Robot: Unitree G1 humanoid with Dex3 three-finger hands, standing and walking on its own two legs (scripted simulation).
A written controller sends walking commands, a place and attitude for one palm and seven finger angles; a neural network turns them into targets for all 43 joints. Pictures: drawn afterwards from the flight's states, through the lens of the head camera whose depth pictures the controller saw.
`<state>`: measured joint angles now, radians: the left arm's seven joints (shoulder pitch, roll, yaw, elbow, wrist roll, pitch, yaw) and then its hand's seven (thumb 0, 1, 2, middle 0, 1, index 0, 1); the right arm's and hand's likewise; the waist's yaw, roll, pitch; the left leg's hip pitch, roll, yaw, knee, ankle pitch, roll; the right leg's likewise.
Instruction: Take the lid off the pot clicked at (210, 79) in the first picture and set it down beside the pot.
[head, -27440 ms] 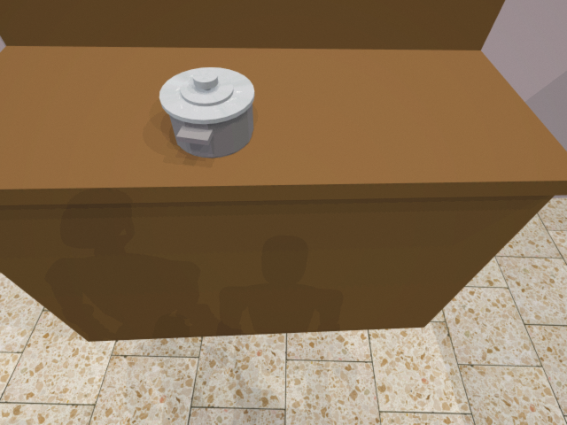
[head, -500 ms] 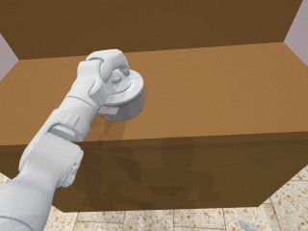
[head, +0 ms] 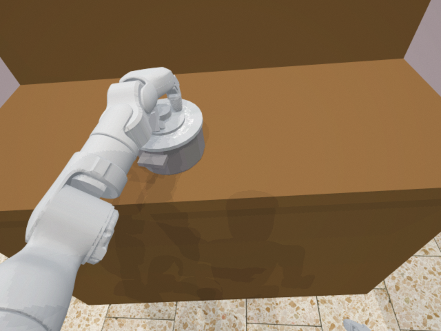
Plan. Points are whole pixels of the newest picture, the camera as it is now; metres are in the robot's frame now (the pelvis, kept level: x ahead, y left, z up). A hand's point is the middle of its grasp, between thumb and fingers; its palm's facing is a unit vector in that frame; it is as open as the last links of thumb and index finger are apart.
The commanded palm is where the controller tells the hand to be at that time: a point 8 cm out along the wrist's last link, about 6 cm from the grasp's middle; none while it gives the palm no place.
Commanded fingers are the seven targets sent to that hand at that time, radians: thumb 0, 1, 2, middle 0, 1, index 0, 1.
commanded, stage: close the fingers and squeeze the knob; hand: left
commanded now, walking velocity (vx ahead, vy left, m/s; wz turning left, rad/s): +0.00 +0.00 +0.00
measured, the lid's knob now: (160, 112) +0.49 +0.10 +0.15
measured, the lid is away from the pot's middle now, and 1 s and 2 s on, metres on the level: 0.00 0.01 0.01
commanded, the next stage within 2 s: lift the lid straight up in 1.10 s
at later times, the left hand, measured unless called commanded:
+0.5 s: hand (155, 114) +0.46 +0.10 +0.18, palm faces -0.29 -0.04 -0.96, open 6.8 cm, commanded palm +0.45 +0.11 +0.23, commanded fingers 0.00 0.52 0.68 -0.83 -0.98 -0.83 -0.98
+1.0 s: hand (155, 115) +0.46 +0.10 +0.18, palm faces -0.30 -0.05 -0.95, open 6.7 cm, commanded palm +0.44 +0.11 +0.23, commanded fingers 0.00 0.71 0.86 -0.85 -0.99 -0.88 -0.99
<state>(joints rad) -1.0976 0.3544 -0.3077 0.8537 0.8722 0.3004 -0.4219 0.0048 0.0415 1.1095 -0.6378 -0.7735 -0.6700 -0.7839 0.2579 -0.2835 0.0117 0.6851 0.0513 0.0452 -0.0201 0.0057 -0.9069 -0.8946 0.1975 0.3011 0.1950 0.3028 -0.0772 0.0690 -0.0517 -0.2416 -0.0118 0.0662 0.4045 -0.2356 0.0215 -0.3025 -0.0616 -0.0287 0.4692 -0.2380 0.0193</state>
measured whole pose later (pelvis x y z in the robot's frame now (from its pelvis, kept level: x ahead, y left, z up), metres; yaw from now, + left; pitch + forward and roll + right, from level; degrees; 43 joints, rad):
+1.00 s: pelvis +0.00 +0.00 +0.00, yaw +0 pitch +4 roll +1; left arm -1.08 0.35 -0.33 0.81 0.87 0.32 -0.42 0.01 0.36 0.71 -0.68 -0.91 -0.71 -0.91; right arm 0.24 -0.28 0.01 0.68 0.05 0.04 -0.01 0.01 -0.91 -0.89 0.20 0.30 0.19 0.30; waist -0.07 0.07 -0.05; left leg -0.24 -0.01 0.06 0.40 -0.23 0.02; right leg -0.29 -0.06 -0.03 0.47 -0.24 0.02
